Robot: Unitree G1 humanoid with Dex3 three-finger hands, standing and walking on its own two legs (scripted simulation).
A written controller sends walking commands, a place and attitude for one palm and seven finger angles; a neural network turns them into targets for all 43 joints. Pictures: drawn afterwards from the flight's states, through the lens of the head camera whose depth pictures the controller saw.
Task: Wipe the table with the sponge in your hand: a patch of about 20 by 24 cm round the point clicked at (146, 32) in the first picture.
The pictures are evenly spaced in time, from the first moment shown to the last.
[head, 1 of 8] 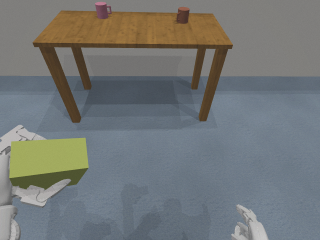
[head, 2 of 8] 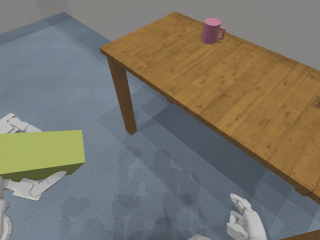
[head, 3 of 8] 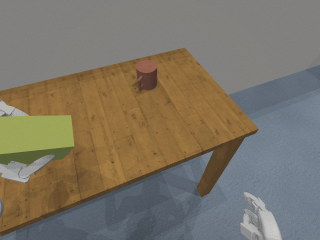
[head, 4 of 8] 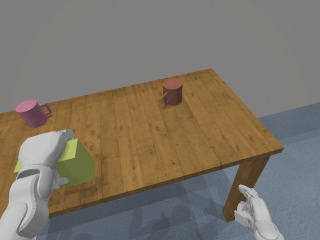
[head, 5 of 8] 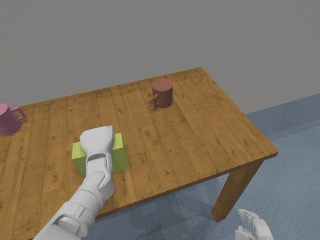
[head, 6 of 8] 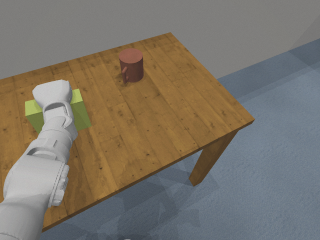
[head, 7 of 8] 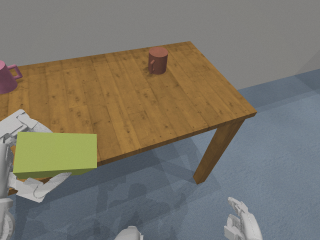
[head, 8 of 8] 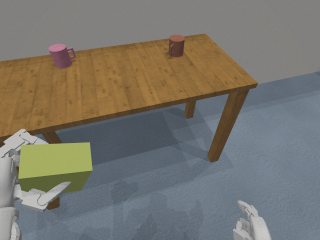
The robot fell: no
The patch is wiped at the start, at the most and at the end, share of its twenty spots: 0.00 1.00 1.00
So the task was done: yes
